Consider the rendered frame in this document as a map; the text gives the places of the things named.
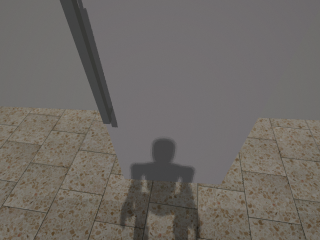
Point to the handle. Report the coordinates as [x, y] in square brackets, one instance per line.
[78, 31]

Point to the fridge door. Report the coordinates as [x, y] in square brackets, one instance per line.
[188, 79]

